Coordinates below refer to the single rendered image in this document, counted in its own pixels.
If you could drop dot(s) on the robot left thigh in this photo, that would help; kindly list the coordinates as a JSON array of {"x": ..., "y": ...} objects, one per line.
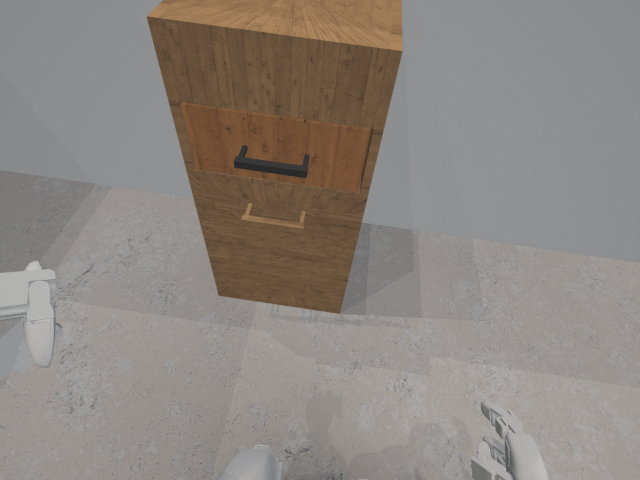
[{"x": 253, "y": 464}]

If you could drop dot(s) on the left robot hand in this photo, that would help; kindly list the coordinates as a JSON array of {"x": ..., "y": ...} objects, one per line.
[{"x": 26, "y": 294}]

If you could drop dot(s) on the handle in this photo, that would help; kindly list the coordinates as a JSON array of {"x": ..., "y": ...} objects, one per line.
[
  {"x": 269, "y": 166},
  {"x": 272, "y": 223}
]

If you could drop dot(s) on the right robot hand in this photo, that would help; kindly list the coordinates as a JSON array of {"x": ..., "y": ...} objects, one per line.
[{"x": 519, "y": 459}]

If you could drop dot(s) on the drawer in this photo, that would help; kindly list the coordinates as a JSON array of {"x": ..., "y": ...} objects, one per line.
[{"x": 336, "y": 152}]

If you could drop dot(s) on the cabinet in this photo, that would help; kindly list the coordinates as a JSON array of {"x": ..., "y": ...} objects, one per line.
[{"x": 333, "y": 61}]

